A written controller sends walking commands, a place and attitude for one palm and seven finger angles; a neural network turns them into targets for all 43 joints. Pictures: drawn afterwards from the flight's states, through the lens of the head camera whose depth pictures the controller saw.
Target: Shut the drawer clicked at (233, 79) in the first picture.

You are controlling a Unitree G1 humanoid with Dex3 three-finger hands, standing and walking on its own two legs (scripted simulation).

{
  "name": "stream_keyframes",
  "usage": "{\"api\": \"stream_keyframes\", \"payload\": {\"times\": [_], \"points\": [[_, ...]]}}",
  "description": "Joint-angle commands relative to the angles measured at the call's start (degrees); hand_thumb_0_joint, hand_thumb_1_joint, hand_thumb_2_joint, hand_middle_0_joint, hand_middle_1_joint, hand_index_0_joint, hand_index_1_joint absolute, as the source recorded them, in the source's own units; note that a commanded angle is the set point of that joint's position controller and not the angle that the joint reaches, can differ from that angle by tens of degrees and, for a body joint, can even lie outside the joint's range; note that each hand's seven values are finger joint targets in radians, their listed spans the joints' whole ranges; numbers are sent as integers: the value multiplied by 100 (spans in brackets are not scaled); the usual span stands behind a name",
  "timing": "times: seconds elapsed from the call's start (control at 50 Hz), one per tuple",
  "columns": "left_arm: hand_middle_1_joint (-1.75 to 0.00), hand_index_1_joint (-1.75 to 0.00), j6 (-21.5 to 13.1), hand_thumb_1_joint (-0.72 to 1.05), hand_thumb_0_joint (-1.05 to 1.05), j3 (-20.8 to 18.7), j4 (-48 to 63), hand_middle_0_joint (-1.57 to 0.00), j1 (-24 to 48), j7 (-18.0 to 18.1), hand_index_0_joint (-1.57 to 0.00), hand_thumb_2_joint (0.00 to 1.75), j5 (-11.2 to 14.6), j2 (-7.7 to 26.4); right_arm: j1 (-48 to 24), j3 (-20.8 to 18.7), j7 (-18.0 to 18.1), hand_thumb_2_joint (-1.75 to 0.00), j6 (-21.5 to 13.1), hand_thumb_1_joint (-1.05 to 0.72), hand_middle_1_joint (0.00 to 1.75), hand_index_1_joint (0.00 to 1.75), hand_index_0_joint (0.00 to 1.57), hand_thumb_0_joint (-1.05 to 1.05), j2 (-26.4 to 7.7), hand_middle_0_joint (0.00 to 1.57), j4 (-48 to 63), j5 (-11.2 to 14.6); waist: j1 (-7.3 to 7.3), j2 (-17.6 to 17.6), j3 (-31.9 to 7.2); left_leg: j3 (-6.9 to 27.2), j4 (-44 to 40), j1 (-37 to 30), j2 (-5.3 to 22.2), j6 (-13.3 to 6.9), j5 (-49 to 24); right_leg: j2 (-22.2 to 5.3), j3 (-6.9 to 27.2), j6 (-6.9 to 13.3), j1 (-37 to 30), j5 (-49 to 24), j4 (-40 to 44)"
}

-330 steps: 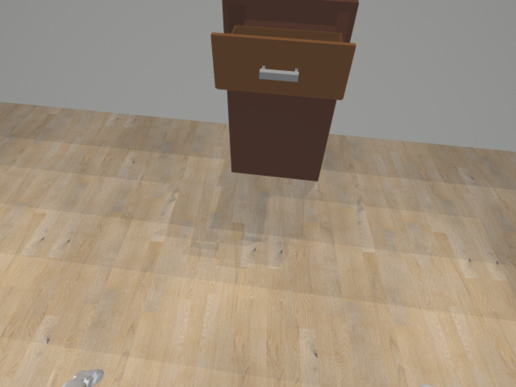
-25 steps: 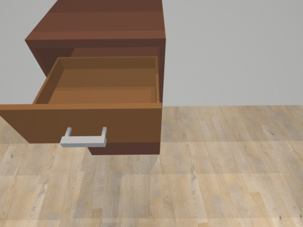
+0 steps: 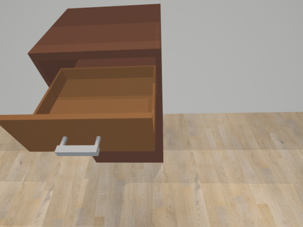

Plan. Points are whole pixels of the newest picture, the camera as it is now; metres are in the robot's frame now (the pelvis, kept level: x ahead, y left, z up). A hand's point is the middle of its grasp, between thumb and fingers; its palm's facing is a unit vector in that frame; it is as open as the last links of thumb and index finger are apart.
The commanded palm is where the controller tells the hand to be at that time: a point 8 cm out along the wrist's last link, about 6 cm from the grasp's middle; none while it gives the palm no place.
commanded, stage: shuffle to correct the standing spot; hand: left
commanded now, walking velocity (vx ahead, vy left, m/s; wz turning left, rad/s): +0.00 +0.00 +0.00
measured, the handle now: (79, 144) +0.34 +0.24 +0.01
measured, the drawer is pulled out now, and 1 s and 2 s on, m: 0.29 0.29 0.29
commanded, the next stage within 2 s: come to a stop and stand still in 0.14 s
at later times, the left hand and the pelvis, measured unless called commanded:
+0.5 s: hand out of the picture +0.02 +0.20 -0.18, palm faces +0.07 -0.97 -0.23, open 7.3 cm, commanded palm none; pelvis +0.04 +0.02 +0.00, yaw +1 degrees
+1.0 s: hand out of the picture +0.06 +0.19 -0.18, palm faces +0.03 -0.98 -0.22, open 7.3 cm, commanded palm none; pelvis +0.00 +0.01 -0.01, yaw +1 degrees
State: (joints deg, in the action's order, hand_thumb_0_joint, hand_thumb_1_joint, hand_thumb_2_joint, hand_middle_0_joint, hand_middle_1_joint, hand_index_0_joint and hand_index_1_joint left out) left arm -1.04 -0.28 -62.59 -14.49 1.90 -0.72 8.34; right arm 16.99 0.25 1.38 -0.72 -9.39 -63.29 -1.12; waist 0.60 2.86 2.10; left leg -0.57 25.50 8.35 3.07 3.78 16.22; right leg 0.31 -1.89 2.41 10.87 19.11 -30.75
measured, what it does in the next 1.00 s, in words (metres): stands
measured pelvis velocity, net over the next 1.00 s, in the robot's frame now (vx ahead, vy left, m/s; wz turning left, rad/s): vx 0.00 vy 0.01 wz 0.02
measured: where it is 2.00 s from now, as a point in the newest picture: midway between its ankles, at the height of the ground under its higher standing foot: outside the picture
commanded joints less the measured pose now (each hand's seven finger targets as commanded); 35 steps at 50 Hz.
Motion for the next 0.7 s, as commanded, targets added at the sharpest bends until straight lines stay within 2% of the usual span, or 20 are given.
{"api": "stream_keyframes", "payload": {"times": [0.0, 0.04, 0.08, 0.12, 0.16, 0.22, 0.24, 0.26, 0.28, 0.3, 0.32, 0.34, 0.38, 0.42, 0.46, 0.54, 0.6, 0.66, 0.68], "points": [[-30, -30, -115, 90, 0, -121, 145, -20, -299, 30, -20, 90, 20, 792, 333, -36, 51, -90, -53, -90, 30, 30, 20, 0, -333, 20, 105, 34, -25, -412, 31, 11, -209, 34, 154, -354, -1168, -650, 549, 53, -50, -2225, 700], [-30, -30, -114, 90, 0, -123, 102, -20, -359, 29, -20, 90, 9, 812, 340, -24, 52, -90, -40, -90, 30, 30, 20, 0, -343, 20, 63, 30, -44, -347, -3, -44, -172, 33, 133, -348, -950, -679, 594, 83, -111, -2037, 726], [-30, -30, -91, 90, 0, -155, 86, -20, -418, 12, -20, 90, -20, 882, 311, -26, 33, -90, -6, -90, 30, 30, 20, 0, -305, 20, 67, 20, -84, -500, 108, -158, -70, 198, 25, -350, -292, -745, 738, 162, -105, -1193, 918], [-30, -30, -78, 90, 0, -191, 70, -20, -534, 2, -20, 90, -36, 981, 258, -25, 5, -90, 20, -90, 30, 30, 20, 0, -318, 20, 120, 6, -145, -709, 319, -280, 288, 571, -116, -339, 256, -988, 1100, 298, -89, -519, 1238], [-30, -30, -69, 90, 0, -241, 75, -20, -636, -4, -20, 90, -52, 1037, 195, -44, -9, -90, 24, -90, 30, 30, 20, 0, -291, 20, 172, -9, -179, -827, 507, -354, 593, 808, -133, -352, 491, -1258, 1430, 510, -48, -383, 1448], [-30, -30, -69, 90, 0, -288, 110, -20, -683, -7, -20, 90, -73, 1030, 222, -52, -17, -90, -15, -90, 30, 30, 20, 0, -298, 20, 206, -11, -171, -867, 625, -373, 620, 845, -95, -374, 502, -1388, 1422, 645, 19, -647, 1320], [-30, -30, -62, 90, 0, -279, 121, -20, -611, -1, -20, 90, -67, 960, 328, -40, -11, -90, -41, -90, 30, 30, 20, 0, -257, 20, 177, -8, -77, -737, 585, -360, 226, 536, -56, -385, 255, -1280, 1160, 591, 163, -1005, 1081], [-30, -30, -47, 90, 0, -247, 133, -20, -507, 0, -20, 90, -65, 853, 530, -23, -3, -90, -81, -90, 30, 30, 20, 0, -261, 20, 95, -7, 4, -518, 442, -250, -119, 128, -5, -415, -324, -977, 776, 425, 258, -1300, 682], [-30, -30, -17, 90, 0, -202, 181, -20, -428, -6, -20, 90, -61, 690, 751, -32, 6, -90, -128, -90, 30, 30, 20, 0, -362, 20, -4, -12, 39, 9, 372, 0, -193, -213, 230, -512, -1344, -552, 297, 220, 428, -1212, 144], [-30, -30, -16, 90, 0, -153, 211, -20, -432, 6, -20, 90, -50, 514, 922, -52, 43, -90, -154, -90, 30, 30, 20, 0, -557, 20, -74, -22, 55, 566, 183, 337, -140, -429, 610, -702, -2699, -309, -16, 55, 492, -814, -253], [-30, -30, -14, 90, 0, -130, 165, -20, -468, 27, -20, 90, -29, 427, 901, -57, 86, -90, -146, -90, 30, 30, 20, 0, -628, 20, -117, -12, -12, 832, 123, 482, -171, -415, 849, -875, -3708, -230, -221, -43, 390, -397, -345], [-30, -30, -6, 90, 0, -119, 107, -20, -582, 41, -20, 90, -9, 409, 742, -54, 122, -90, -128, -90, 30, 30, 20, 0, -625, 20, -86, 8, -96, 825, 122, 453, -94, -420, 867, -918, -4348, -254, -195, -60, 292, -396, -244], [-30, -30, -3, 90, 0, -128, 19, -20, -694, 52, -20, 90, 19, 444, 526, -54, 164, -90, -120, -90, 30, 30, 20, 0, -537, 20, 26, 39, -134, 213, 145, 304, 105, -346, 691, -774, -4757, -371, -40, -57, 52, -1420, 22], [-30, -30, 12, 90, 0, -151, -43, -20, -736, 81, -20, 90, 28, 550, 496, -95, 189, -90, -102, -90, 30, 30, 20, 0, -558, 20, 53, 42, -97, -29, 38, 144, 237, -421, 530, -604, -4722, -508, -10, -57, -93, -2420, 28], [-30, -30, 30, 90, 0, -194, -12, -20, -735, 97, -20, 90, 32, 625, 528, -140, 205, -90, -70, -90, 30, 30, 20, 0, -562, 20, 61, 42, -66, -104, -186, 85, 301, -536, 511, -570, -4688, -542, -26, -74, -167, -2890, -105], [-30, -30, 105, 90, 0, -255, 177, -20, -566, 96, -20, 90, 10, 631, 485, -227, 224, -90, 10, -90, 30, 30, 20, 0, -575, 20, 82, 27, -46, -150, -216, 107, 243, -509, 608, -627, -4418, -507, -49, -80, 9, -2658, -252], [-30, -30, 101, 90, 0, -282, 281, -20, -504, 81, -20, 90, 3, 655, 367, -229, 213, -90, 20, -90, 30, 30, 20, 0, -491, 20, 144, 13, -82, -237, -281, 54, 219, -292, 511, -600, -3695, -555, 78, -41, -123, -2804, -150], [-30, -30, 48, 90, 0, -279, 230, -20, -559, 84, -20, 90, -2, 762, 209, -187, 174, -90, 36, -90, 30, 30, 20, 0, -289, 20, 195, 25, -120, -573, -386, -133, 266, 61, 269, -438, -2218, -823, 350, 72, -458, -3641, 80], [-30, -30, 12, 90, 0, -122, 704, -20, -391, 136, -20, 90, 6, 1347, -202, -219, 157, -90, 52, -90, 30, 30, 20, 0, -739, 20, 714, -49, -58, -882, 57, 119, 129, 66, 158, -559, -1614, -418, 443, -55, -202, -2968, 178]]}}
